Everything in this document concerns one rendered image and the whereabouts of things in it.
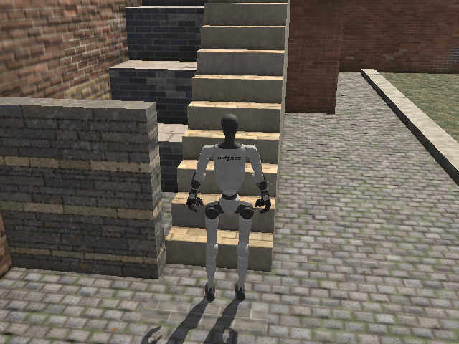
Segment stairs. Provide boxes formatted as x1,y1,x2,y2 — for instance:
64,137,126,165
165,0,290,272

